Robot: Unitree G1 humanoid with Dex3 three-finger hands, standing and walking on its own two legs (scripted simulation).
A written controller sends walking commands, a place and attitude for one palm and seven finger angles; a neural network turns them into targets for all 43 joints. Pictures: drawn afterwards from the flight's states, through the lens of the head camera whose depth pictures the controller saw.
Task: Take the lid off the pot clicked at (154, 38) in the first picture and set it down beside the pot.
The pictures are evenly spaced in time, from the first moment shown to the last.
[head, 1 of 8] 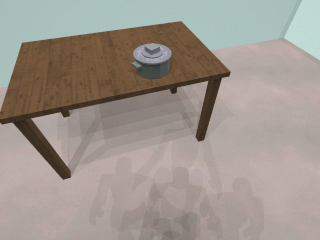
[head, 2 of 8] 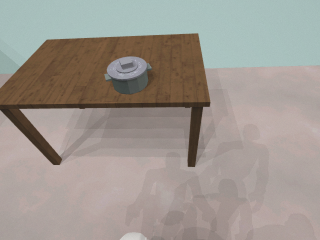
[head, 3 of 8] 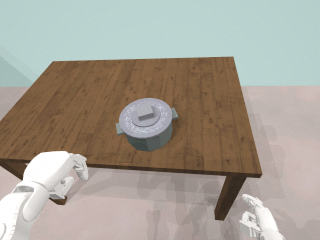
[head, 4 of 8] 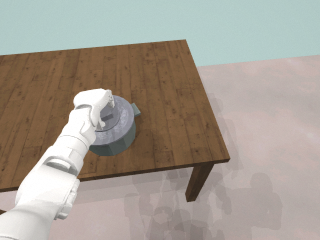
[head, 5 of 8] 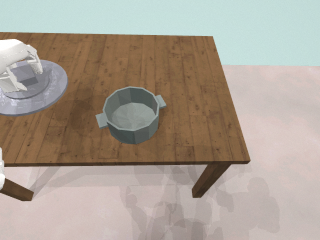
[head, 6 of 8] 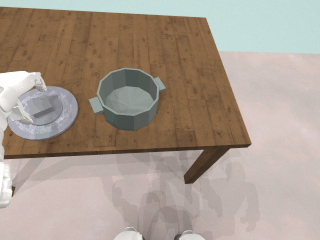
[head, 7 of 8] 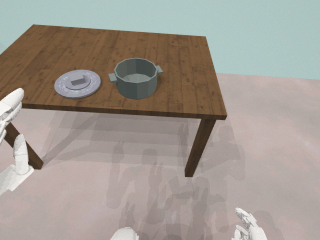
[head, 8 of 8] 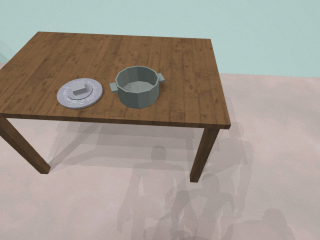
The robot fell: no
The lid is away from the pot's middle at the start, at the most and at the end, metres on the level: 0.00 0.26 0.26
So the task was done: yes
